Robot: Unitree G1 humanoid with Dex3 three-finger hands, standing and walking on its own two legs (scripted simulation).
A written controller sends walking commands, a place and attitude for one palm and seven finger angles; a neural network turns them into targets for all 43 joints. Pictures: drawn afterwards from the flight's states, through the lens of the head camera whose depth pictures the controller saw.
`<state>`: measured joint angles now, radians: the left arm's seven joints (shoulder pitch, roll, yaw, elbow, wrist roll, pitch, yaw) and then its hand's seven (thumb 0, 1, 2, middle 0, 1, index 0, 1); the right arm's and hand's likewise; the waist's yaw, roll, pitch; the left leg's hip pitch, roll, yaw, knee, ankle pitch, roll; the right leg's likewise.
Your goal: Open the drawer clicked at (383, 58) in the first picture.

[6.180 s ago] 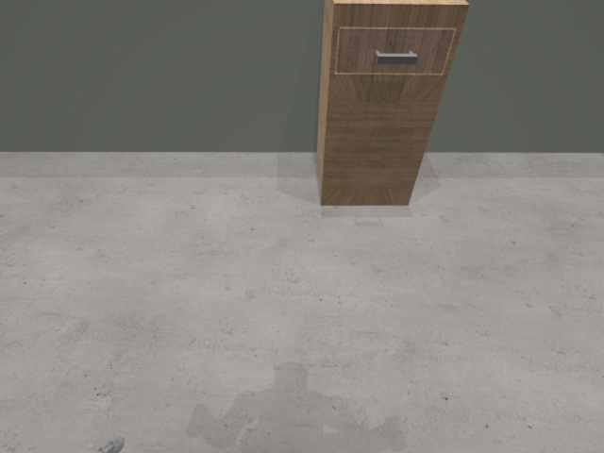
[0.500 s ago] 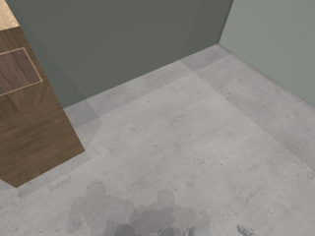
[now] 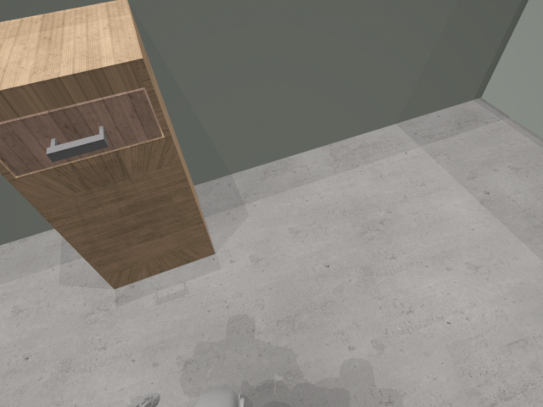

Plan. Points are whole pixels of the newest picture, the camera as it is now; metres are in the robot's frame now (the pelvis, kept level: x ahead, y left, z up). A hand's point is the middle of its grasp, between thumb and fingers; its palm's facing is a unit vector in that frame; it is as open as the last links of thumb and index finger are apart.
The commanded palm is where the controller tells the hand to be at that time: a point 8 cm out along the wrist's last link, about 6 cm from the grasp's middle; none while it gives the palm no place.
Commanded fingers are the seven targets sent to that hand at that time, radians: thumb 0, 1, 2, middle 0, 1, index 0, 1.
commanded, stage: turn to face it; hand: left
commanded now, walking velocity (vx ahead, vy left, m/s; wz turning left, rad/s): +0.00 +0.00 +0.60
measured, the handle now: (78, 141) +0.71 +0.51 -0.03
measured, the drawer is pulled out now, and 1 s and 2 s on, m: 0.00 0.00 0.00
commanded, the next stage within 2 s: take the last steps up to it in 0.66 s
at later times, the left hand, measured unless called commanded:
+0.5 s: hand out of the picture +0.00 +0.29 -0.17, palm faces +0.28 -0.93 -0.25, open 7.4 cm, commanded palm none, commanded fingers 0.00 0.90 0.90 -0.20 -0.30 -0.20 -0.30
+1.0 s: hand out of the picture -0.07 +0.19 -0.15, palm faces +0.43 -0.87 -0.25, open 7.3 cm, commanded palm none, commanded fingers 0.00 0.90 0.90 -0.20 -0.30 -0.20 -0.30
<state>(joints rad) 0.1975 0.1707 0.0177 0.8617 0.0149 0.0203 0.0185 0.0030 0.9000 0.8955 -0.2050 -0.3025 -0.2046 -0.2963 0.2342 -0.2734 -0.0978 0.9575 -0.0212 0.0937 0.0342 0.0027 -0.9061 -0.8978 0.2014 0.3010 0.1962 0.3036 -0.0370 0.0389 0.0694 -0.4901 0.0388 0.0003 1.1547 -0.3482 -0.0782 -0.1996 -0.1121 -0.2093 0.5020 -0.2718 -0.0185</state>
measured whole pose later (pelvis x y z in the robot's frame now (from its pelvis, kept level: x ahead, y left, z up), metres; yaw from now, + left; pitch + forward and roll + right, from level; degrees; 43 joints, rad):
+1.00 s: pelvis -0.01 +0.01 +0.01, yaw +22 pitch -1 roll +2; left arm 0.33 0.14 0.03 1.01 0.02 -0.03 0.02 0.00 0.92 0.90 -0.20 -0.30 -0.20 -0.30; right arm 0.29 -0.23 -0.08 1.06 -0.03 0.06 0.02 0.00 -0.91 -0.90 0.20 0.30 0.20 0.30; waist 0.01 0.04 0.00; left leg -0.42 0.07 0.00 1.02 -0.28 -0.04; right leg -0.14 -0.05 -0.16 0.38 -0.22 -0.04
